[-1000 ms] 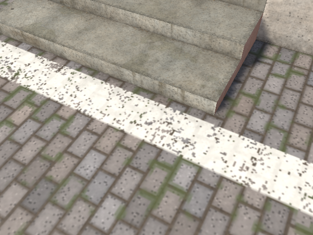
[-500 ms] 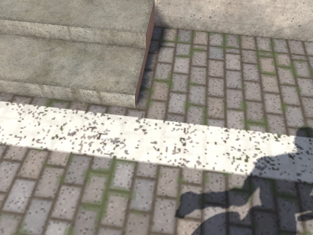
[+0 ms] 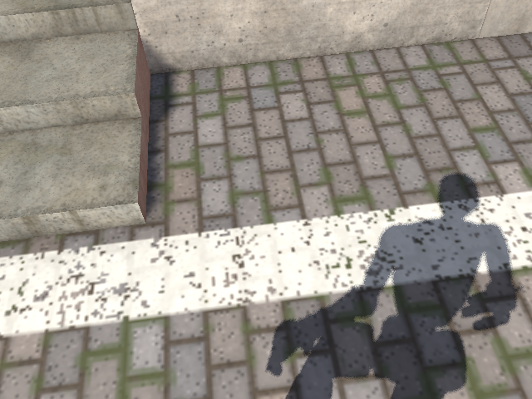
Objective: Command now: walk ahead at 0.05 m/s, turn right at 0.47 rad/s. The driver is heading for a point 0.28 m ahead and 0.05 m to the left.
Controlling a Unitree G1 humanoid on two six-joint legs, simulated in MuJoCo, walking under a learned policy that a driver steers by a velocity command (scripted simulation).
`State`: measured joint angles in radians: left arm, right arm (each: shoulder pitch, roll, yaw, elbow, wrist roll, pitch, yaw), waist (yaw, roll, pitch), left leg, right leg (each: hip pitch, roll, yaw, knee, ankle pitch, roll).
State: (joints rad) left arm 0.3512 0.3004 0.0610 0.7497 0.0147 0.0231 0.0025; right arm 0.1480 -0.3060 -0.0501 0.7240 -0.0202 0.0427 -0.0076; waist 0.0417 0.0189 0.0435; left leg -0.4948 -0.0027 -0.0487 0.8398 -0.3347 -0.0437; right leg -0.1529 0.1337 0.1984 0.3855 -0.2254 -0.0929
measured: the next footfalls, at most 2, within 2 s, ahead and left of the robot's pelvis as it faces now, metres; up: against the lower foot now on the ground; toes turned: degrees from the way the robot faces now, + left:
left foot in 0.16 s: +0.11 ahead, +0.12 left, +0.00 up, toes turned -6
right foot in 0.48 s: +0.05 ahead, -0.09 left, +0.00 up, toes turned +0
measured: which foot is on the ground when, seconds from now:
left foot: up 0.00-0.14, down 0.16-1.00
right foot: down 0.00-0.16, up 0.18-0.46, down 0.48-1.00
